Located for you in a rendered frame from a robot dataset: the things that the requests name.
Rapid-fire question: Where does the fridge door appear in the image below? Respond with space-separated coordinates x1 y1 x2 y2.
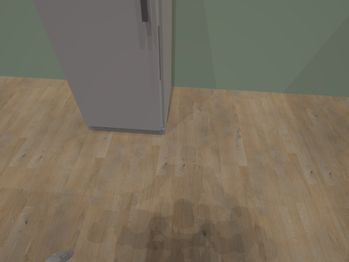
32 0 162 131

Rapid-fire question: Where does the robot left hand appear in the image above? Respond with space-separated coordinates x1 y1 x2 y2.
46 249 74 262

